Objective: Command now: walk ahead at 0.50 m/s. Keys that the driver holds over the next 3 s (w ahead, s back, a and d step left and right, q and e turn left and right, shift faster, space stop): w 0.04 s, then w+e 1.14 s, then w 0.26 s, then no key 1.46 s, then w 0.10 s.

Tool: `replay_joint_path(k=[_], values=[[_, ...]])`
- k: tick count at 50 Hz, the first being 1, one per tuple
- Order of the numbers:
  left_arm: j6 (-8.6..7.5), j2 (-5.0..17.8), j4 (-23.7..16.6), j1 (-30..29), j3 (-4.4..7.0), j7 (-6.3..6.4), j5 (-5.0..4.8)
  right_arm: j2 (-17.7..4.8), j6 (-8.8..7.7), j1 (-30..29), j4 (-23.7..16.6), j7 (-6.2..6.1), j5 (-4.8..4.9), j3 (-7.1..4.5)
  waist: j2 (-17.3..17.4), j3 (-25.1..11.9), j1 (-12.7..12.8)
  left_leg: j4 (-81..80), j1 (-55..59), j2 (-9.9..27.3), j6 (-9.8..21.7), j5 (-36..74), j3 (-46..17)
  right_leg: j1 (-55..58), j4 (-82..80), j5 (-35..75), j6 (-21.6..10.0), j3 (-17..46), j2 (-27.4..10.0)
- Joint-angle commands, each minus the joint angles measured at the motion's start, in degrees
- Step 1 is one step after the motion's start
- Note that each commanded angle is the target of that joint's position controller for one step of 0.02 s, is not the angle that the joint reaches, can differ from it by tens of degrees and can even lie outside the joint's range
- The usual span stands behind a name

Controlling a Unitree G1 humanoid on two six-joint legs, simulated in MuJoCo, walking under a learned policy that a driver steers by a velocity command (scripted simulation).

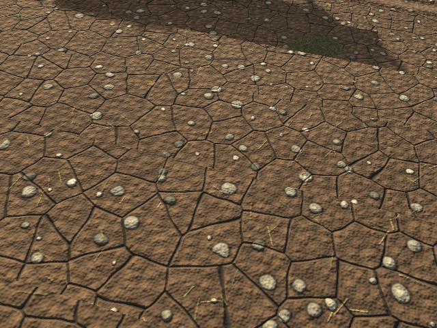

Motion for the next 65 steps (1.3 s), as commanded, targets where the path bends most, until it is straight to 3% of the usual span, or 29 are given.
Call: replay_joint_path(k=[1,2,4,7,16,19,21,23,24,25,26,28,30,33,34,37,42,49,51,53,54,55,56,57,58,59,60,62,65], values=[[-0.3,1.7,-4.5,6.9,0.3,-0.19,-1.54,-16.4,-0.45,28.0,5.4,-1.72,-0.38,-5.21,17.6,-16.6,-9.4,-12.2,43.4,25.5,14.0,-7.9,-41.1,-34.2,42.2,-5.0,-2.0,-0.3,1.6],[0.15,8.5,-4.6,-0.2,2.04,0.45,0.04,-12.9,0.49,25.9,5.6,-1.77,1.79,-4.65,7.0,-10.8,-10.7,-14.6,40.3,22.6,12.6,-13.5,-40.6,-42.4,46.1,-5.0,-2.6,6.6,-0.3],[-0.43,6.2,-6.3,-5.8,1.96,0.24,-0.95,-8.1,0.25,17.2,4.4,-1.9,1.07,-3.45,3.8,-0.1,-6.8,-17.2,25.9,18.4,8.4,-3.0,-25.3,-41.0,42.2,3.5,-3.1,8.5,-4.4],[1.7,3.8,-4.0,-2.5,1.98,-0.19,0.41,-5.3,-1.45,15.9,5.3,-2.41,1.08,-2.96,5.0,0.6,-2.4,-19.5,16.2,14.4,4.3,10.0,-14.0,-31.1,36.8,7.6,-1.1,8.1,-5.3],[2.86,2.3,-10.5,-19.7,0.89,-1.51,0.61,-8.9,-3.16,18.7,7.0,-2.8,2.01,-3.62,6.9,2.0,-3.3,-20.4,11.2,10.2,1.2,23.1,4.0,-23.2,15.0,27.4,-1.0,-0.3,-2.5],[3.37,5.8,-8.2,-11.7,2.31,-0.99,1.76,-9.0,-3.45,17.3,5.7,-3.19,1.16,-3.67,5.4,-2.2,-0.1,-8.4,17.5,14.1,1.1,37.5,6.1,-22.5,24.7,27.7,-5.0,0.8,-3.2],[3.49,5.2,-10.3,-16.1,2.13,-1.22,1.22,-10.9,-1.24,20.5,7.0,-3.75,1.16,-4.14,6.9,2.5,-2.5,-5.3,21.4,15.0,1.2,44.8,5.5,-21.7,12.7,3.0,-6.0,-3.0,0.9],[2.37,6.3,-7.4,-4.6,3.19,-1.17,0.58,-11.7,0.84,20.6,7.2,-4.37,0.66,-4.41,4.8,-3.4,2.6,14.8,22.2,14.5,-0.7,43.9,6.7,-10.6,2.0,6.9,-8.8,-1.0,3.1],[1.53,12.4,-6.6,1.3,4.78,-0.44,0.98,-9.6,1.09,21.7,5.3,-4.25,0.66,-4.18,-5.8,-8.3,4.1,35.4,10.5,10.6,-2.7,21.0,8.2,0.8,-3.0,9.4,-12.4,17.3,-8.3],[1.42,16.6,-8.5,-2.7,5.41,-0.73,-0.75,-6.3,0.29,22.5,1.5,-2.53,1.37,-4.09,-16.2,-11.3,-1.1,49.3,-14.2,-4.1,-5.7,-23.3,0.7,13.9,-10.9,18.3,-23.1,49.3,-20.4],[1.39,14.9,-7.9,-2.8,5.27,-0.82,-2.02,-11.1,-0.37,16.6,1.1,-2.14,0.17,-4.81,-6.8,-6.8,1.0,47.0,-19.7,0.7,-5.4,-20.8,-7.4,10.6,-10.8,22.5,-24.0,42.8,-20.0],[1.28,10.5,-8.2,-7.0,4.05,-0.39,-1.25,-11.2,-0.95,13.6,1.5,-2.13,2.09,-5.5,0.9,1.2,-1.8,38.9,-15.9,4.9,-6.0,-14.0,-8.0,-1.0,-10.0,32.5,-19.9,30.5,-16.6],[0.97,8.7,-9.0,-8.4,3.15,0.58,-1.46,-9.7,1.06,13.4,1.9,-1.88,0.08,-5.38,0.6,1.0,-3.4,32.1,-10.7,5.9,-7.6,-11.8,-7.4,-5.1,-12.2,34.6,-16.2,25.0,-12.2],[0.27,10.5,-8.2,-5.6,3.34,1.08,-1.29,-6.8,3.06,11.7,0.7,-1.3,-0.43,-4.72,0.7,0.1,-3.6,28.2,-9.7,4.6,-8.9,-6.8,-5.1,-6.7,-12.6,43.1,-15.3,20.9,-9.5],[-0.15,11.0,-8.2,-4.3,3.34,0.99,-0.27,-7.1,3.1,11.2,0.7,-0.91,-0.2,-4.83,1.0,-0.7,-2.8,29.4,-10.9,4.0,-8.2,-1.6,-4.4,-5.5,-12.2,43.3,-15.2,20.6,-9.6],[-1.38,11.4,-4.9,2.6,3.11,1.58,-0.71,-10.5,2.51,1.7,-2.7,-1.15,0.06,-6.2,-1.5,1.3,0.1,20.9,-21.5,5.1,-7.6,5.8,-8.5,2.5,-12.0,33.0,-11.7,23.8,-8.5],[-1.16,9.6,-5.2,1.7,2.22,2.52,0.14,-8.2,2.08,-3.5,-5.3,0.62,-0.27,-5.08,-3.0,1.8,1.6,8.9,-15.4,2.2,-7.7,22.3,-6.8,-6.5,-6.3,23.3,-11.6,25.1,-5.2],[-0.55,10.0,-5.5,5.9,2.05,3.9,1.41,-7.6,-0.61,-9.0,-10.8,0.54,0.01,-3.75,-3.3,3.9,5.5,-1.6,-16.2,1.0,-6.3,25.4,-9.4,-2.4,9.9,22.5,-10.7,31.8,-3.0],[-0.47,9.2,-5.6,3.6,1.92,4.37,1.59,-6.5,-2.12,-4.8,-10.1,-0.11,1.3,-3.47,-2.1,3.6,3.7,-12.4,-5.2,2.3,-6.2,30.7,-10.7,-4.3,15.4,21.5,-8.4,30.8,0.1],[-0.18,9.9,-4.4,2.8,2.18,4.2,1.08,-8.3,-2.36,11.1,-4.8,-1.76,2.26,-4.64,1.4,-3.0,-3.7,-19.8,13.2,3.0,-7.1,42.3,-9.0,-5.6,34.6,22.5,-6.9,26.7,4.5],[0.37,10.9,-4.5,1.6,2.63,3.77,-0.22,-10.8,-1.87,21.9,-0.7,-2.32,2.31,-5.79,3.7,-6.6,-9.1,-19.9,28.4,5.8,-6.8,46.0,-9.7,-13.3,49.4,17.6,-5.5,22.3,5.3],[0.45,7.8,-5.1,0.5,2.56,3.1,-1.44,-13.2,-1.24,28.1,1.2,-2.14,1.48,-6.52,8.3,-8.8,-10.7,-11.7,41.0,11.4,-5.5,51.0,-13.7,-27.4,67.8,-14.3,-3.7,17.6,10.5],[0.43,4.8,-6.0,12.4,1.93,3.87,-4.67,-14.1,-1.84,30.2,0.6,-1.07,-0.62,-5.79,14.0,-17.8,-4.0,11.3,57.4,22.1,-3.8,79.2,-18.9,-40.0,81.6,-22.9,-2.4,16.6,9.0],[0.59,7.9,-5.8,12.0,1.7,4.64,-4.12,-12.3,-2.05,29.8,-0.5,-0.24,0.66,-5.88,14.6,-23.5,-6.1,12.7,62.5,26.5,1.2,71.4,-26.5,-50.4,86.4,-17.9,-2.3,13.9,5.0],[1.22,9.1,-6.4,8.2,1.36,4.2,-1.99,-12.3,-2.34,24.6,-2.1,-0.9,1.14,-6.27,13.0,-22.5,-6.3,1.7,52.8,27.7,6.9,30.1,-30.9,-54.3,84.6,-10.0,-1.6,11.4,2.1],[2.01,9.4,-7.6,2.6,1.5,3.37,0.9,-9.7,-2.37,19.4,-3.4,-1.86,0.26,-5.69,8.0,-17.4,-4.9,-7.4,38.6,25.5,8.2,3.5,-33.7,-52.4,82.1,-3.3,-1.3,8.5,0.0],[2.1,9.8,-9.4,-5.1,1.88,2.2,2.83,-8.3,-2.95,18.7,-2.9,-2.74,0.32,-4.95,3.8,-10.6,-5.6,-10.9,26.8,25.2,8.4,2.5,-34.3,-51.0,78.0,2.9,-1.8,10.6,-1.1],[3.17,6.7,-12.0,-12.6,1.39,0.09,1.7,-8.7,-4.31,18.5,0.9,-2.39,0.56,-4.42,3.7,2.8,-1.3,-17.0,5.9,18.5,4.8,9.8,-23.7,-43.6,53.6,8.2,-0.6,13.0,-3.6],[2.89,3.1,-10.4,-10.8,0.43,-1.47,1.93,-6.3,-4.53,20.4,3.1,-1.54,1.43,-3.45,9.8,-0.5,-0.1,-17.6,4.3,12.9,4.1,24.0,-14.7,-34.4,37.0,18.9,0.3,11.0,-1.8]])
